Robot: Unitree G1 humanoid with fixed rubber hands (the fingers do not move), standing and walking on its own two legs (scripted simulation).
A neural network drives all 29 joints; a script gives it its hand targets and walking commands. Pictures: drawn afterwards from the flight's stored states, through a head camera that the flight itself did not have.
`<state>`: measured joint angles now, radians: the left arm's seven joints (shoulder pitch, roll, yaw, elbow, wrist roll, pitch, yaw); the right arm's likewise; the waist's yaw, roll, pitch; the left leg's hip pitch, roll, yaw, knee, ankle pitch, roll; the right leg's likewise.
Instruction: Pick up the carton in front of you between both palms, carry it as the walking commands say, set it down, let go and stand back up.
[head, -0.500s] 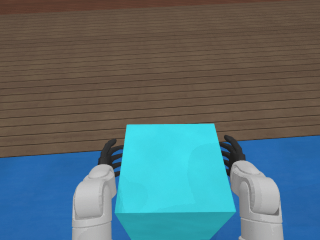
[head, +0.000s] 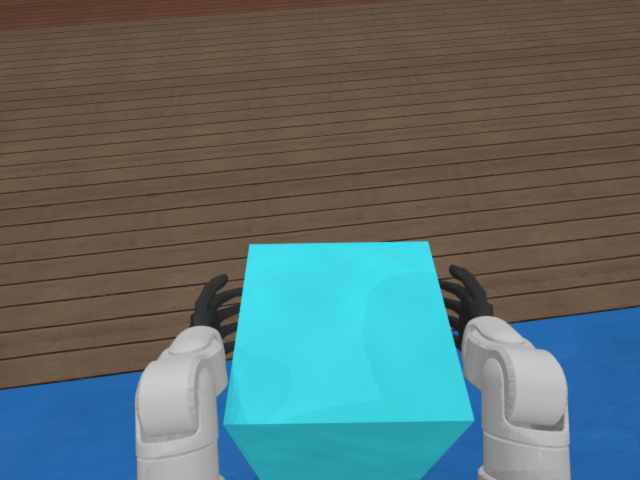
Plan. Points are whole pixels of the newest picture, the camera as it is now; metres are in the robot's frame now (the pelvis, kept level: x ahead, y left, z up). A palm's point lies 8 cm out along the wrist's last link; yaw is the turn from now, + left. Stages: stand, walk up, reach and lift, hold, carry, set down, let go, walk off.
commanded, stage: carry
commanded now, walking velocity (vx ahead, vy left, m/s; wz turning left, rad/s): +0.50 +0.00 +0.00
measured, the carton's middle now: (339, 368) +0.26 +0.00 +0.02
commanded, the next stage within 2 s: none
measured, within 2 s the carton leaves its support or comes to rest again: neither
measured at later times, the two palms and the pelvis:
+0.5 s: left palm (229, 162) +0.61 +0.17 +0.09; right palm (402, 151) +0.61 -0.13 +0.10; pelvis +0.35 +0.02 +0.00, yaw -1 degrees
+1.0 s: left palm (248, 47) +0.90 +0.15 +0.18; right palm (391, 42) +0.90 -0.15 +0.17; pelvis +0.54 +0.00 +0.01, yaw +1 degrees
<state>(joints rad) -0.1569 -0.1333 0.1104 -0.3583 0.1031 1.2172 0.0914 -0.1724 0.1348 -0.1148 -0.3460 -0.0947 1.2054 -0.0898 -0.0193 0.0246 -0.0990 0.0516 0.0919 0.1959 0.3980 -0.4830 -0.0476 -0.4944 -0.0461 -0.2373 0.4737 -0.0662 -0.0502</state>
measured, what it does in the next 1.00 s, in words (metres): walks ahead: left foot, then right foot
